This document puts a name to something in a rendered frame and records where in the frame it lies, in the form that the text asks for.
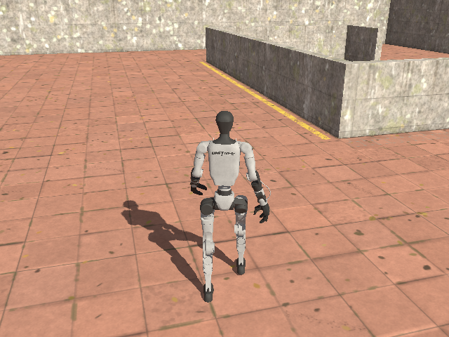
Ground humanoid robot torso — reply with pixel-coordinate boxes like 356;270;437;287
208;138;241;211

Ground left robot upper arm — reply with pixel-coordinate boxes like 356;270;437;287
192;140;210;178

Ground left robot forearm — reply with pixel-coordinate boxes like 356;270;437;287
190;168;200;187

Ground right robot upper arm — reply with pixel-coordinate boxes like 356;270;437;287
239;141;257;182

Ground left robot foot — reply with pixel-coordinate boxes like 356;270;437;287
203;283;214;303

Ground robot right hand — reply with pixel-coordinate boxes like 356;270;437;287
253;203;270;223

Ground right robot forearm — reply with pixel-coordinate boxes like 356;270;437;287
251;171;267;206

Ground robot left hand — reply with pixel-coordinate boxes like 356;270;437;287
191;183;207;195

